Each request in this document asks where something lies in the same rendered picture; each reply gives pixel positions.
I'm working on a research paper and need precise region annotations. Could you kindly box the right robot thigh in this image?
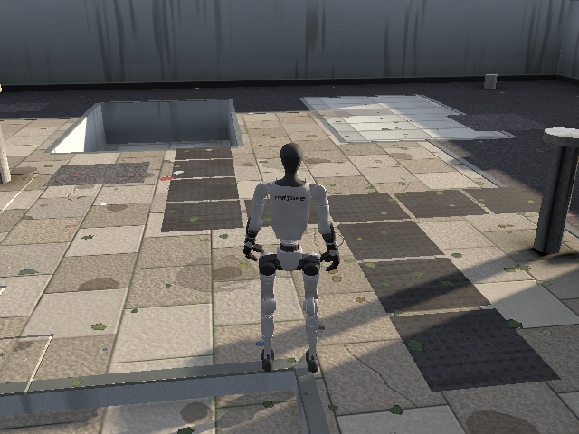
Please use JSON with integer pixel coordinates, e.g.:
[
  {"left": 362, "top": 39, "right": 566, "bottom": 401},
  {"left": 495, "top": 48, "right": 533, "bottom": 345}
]
[{"left": 301, "top": 252, "right": 320, "bottom": 316}]

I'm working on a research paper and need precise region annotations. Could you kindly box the robot left hand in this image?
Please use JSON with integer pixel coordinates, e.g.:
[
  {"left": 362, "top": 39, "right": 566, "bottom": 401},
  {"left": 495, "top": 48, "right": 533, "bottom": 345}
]
[{"left": 243, "top": 244, "right": 264, "bottom": 261}]

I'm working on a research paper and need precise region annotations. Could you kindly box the right robot forearm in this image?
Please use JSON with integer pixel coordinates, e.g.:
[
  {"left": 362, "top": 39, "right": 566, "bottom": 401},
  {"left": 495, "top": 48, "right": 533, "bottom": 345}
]
[{"left": 322, "top": 221, "right": 339, "bottom": 256}]

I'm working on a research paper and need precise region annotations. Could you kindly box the robot left upper arm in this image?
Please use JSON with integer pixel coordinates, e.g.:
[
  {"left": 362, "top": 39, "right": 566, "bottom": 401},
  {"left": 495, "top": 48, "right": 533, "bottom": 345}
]
[{"left": 248, "top": 182, "right": 272, "bottom": 231}]

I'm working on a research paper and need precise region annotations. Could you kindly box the robot right hand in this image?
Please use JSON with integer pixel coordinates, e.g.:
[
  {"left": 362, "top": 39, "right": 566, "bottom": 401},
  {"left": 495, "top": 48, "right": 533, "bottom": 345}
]
[{"left": 319, "top": 252, "right": 340, "bottom": 271}]

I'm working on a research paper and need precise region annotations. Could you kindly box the left robot forearm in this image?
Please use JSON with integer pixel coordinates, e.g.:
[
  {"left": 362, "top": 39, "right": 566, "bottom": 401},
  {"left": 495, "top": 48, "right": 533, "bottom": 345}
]
[{"left": 244, "top": 217, "right": 259, "bottom": 248}]

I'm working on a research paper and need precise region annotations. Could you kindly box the robot left foot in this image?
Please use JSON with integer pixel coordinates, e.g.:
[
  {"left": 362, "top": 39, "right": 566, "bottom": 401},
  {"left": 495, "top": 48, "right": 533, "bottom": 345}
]
[{"left": 261, "top": 349, "right": 274, "bottom": 372}]

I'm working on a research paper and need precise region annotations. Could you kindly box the robot right upper arm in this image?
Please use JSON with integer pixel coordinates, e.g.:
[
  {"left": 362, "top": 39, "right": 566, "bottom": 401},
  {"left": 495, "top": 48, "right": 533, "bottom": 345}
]
[{"left": 309, "top": 183, "right": 331, "bottom": 234}]

